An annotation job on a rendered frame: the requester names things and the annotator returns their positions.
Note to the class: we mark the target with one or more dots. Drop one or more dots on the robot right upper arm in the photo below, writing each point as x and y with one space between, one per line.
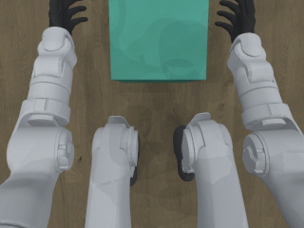
277 157

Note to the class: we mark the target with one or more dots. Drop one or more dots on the right robot thigh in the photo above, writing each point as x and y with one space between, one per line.
220 200

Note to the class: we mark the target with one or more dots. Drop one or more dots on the carton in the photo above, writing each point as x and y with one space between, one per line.
158 41

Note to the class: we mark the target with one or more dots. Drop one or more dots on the robot left hand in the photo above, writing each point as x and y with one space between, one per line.
59 14

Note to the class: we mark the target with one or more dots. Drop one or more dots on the robot left forearm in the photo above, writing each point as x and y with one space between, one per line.
50 84

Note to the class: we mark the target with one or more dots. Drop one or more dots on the robot left upper arm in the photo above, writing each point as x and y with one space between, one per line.
37 156

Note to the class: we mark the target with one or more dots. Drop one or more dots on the robot right hand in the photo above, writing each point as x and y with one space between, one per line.
243 21

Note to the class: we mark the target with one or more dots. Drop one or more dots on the robot thigh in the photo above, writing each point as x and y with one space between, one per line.
220 200
108 200

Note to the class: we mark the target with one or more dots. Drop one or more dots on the left robot thigh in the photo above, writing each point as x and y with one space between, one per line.
108 200

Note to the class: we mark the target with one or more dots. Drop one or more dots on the robot right forearm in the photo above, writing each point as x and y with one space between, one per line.
257 90

